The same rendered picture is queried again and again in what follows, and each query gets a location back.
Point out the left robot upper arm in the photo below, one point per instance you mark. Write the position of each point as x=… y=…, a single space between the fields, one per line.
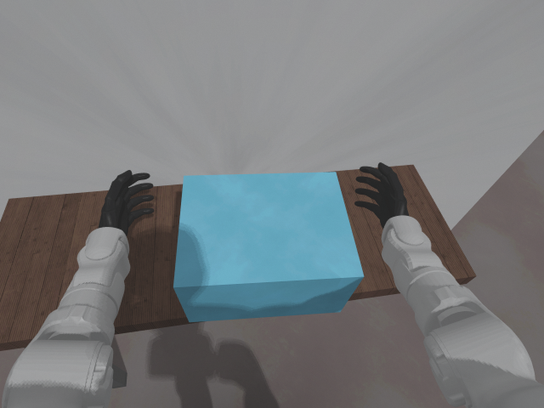
x=63 y=374

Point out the robot right hand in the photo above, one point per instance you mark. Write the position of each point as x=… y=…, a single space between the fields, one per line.
x=391 y=199

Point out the table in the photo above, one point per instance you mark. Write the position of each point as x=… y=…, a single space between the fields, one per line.
x=41 y=236

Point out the robot left forearm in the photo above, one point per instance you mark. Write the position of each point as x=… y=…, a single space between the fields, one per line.
x=91 y=303

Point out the robot right forearm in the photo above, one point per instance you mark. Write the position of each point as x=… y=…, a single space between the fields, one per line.
x=427 y=286

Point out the carton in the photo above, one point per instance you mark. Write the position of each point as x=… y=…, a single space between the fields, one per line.
x=264 y=245

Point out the right robot upper arm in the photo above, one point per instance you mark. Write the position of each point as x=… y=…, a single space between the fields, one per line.
x=477 y=364

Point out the robot left hand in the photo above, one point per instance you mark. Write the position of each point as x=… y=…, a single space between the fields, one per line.
x=116 y=212

